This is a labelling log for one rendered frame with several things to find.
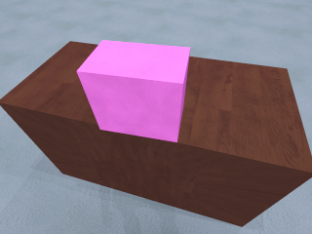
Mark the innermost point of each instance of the pedestal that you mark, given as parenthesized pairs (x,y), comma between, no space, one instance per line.
(241,144)

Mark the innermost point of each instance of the carton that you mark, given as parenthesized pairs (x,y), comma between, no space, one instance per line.
(136,89)

